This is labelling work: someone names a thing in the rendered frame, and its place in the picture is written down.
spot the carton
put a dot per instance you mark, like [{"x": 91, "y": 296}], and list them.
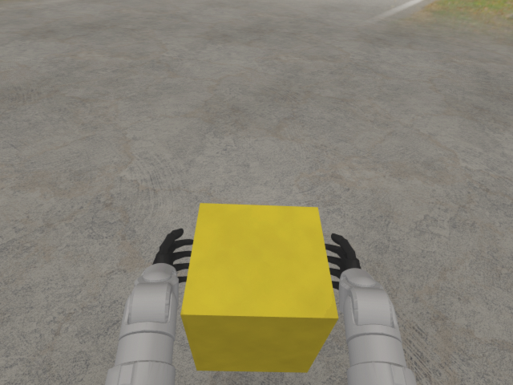
[{"x": 258, "y": 295}]

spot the robot right forearm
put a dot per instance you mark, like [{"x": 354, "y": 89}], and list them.
[{"x": 373, "y": 337}]

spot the robot left forearm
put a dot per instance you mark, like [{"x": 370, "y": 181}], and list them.
[{"x": 148, "y": 330}]

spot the left robot hand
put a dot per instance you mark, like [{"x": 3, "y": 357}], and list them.
[{"x": 166, "y": 255}]

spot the right robot hand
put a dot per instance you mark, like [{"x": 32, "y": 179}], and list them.
[{"x": 347, "y": 256}]

